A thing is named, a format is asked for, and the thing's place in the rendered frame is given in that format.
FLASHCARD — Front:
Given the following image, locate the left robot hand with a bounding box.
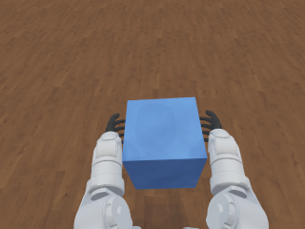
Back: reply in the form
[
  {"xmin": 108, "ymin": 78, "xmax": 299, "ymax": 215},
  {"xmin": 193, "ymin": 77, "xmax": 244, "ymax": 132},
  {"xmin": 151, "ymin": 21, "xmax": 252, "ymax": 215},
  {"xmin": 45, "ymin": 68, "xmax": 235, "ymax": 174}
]
[{"xmin": 105, "ymin": 113, "xmax": 126, "ymax": 144}]

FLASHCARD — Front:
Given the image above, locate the right robot forearm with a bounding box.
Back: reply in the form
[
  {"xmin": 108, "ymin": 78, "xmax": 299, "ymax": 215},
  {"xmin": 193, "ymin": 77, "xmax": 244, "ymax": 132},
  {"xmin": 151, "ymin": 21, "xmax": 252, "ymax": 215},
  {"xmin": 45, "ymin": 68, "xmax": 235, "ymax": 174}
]
[{"xmin": 208, "ymin": 129, "xmax": 262, "ymax": 208}]

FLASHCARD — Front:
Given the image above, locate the carton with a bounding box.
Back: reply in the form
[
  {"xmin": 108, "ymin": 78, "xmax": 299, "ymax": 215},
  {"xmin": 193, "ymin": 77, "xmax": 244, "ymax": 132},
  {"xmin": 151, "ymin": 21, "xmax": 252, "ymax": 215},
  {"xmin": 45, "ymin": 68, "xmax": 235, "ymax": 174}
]
[{"xmin": 122, "ymin": 97, "xmax": 208, "ymax": 190}]

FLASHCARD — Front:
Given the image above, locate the right robot upper arm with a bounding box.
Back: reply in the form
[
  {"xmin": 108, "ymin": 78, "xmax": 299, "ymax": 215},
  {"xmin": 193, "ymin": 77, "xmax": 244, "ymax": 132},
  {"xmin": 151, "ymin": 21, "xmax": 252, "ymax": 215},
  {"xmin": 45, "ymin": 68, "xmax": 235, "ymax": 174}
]
[{"xmin": 206, "ymin": 192, "xmax": 269, "ymax": 229}]

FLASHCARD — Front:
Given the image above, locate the left robot forearm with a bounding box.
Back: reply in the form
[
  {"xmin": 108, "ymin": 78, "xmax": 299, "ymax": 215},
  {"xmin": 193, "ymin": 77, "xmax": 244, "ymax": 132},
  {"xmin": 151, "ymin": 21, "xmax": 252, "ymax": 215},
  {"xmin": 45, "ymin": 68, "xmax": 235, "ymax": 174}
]
[{"xmin": 73, "ymin": 131, "xmax": 125, "ymax": 229}]

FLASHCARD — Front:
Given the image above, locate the left robot upper arm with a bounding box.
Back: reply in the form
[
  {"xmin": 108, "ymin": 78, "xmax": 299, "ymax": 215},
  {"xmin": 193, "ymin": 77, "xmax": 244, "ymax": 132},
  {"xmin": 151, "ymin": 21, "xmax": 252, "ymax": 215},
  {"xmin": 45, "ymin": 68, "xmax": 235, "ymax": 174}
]
[{"xmin": 73, "ymin": 194, "xmax": 132, "ymax": 229}]

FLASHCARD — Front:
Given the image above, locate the right robot hand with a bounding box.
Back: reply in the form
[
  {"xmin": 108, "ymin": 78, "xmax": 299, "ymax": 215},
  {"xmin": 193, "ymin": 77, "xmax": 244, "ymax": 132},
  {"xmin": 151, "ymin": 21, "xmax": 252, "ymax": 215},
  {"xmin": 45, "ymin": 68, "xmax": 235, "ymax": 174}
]
[{"xmin": 199, "ymin": 110, "xmax": 222, "ymax": 142}]

